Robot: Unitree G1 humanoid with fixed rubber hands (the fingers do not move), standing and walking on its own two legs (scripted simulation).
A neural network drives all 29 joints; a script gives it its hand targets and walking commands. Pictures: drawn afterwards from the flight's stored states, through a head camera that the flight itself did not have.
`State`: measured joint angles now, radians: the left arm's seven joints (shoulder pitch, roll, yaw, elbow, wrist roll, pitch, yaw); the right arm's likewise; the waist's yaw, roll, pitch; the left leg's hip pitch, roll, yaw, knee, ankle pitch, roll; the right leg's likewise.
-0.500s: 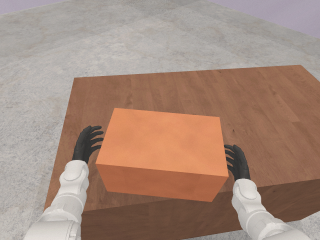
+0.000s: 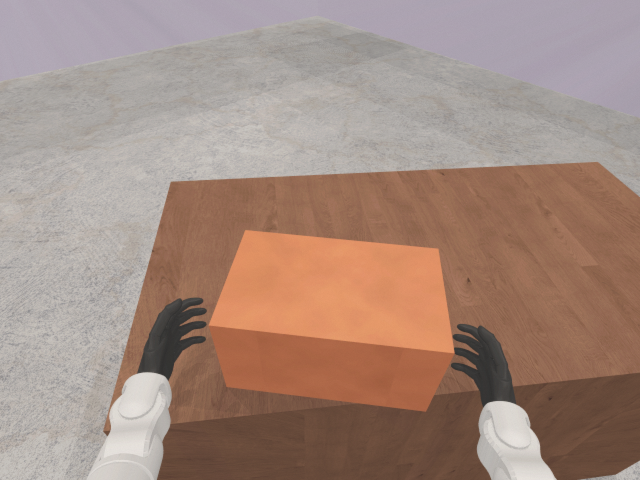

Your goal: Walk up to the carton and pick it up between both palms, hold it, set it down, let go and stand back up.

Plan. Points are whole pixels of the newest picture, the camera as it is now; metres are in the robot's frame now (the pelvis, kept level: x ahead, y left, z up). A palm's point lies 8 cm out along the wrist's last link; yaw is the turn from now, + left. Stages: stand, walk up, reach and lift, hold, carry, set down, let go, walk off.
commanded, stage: set down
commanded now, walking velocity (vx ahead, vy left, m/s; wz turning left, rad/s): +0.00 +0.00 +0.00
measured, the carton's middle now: (332, 317) +0.39 -0.01 -0.02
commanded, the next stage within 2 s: none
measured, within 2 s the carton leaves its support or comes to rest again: neither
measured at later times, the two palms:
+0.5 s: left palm (134, 413) +0.22 +0.23 +0.03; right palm (524, 430) +0.19 -0.21 +0.03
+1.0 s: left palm (141, 428) +0.22 +0.23 +0.01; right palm (528, 441) +0.18 -0.21 +0.01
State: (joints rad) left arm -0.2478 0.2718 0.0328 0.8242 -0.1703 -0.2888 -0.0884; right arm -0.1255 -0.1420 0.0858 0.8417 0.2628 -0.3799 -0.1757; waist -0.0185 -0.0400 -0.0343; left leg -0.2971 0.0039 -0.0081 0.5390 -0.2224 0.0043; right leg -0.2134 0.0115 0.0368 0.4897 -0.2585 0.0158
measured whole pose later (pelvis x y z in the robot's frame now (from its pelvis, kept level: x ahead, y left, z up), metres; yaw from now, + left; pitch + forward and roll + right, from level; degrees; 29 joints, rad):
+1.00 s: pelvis +0.03 -0.01 +0.01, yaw +0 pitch -6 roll -1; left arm 0.27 0.29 0.03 0.11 -0.21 0.04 -0.07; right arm 0.45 -0.14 0.03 0.06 0.16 -0.05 -0.13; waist 0.03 -0.04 0.09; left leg -0.10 0.01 -0.01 0.43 -0.22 0.00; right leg -0.01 0.01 0.04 0.37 -0.25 0.02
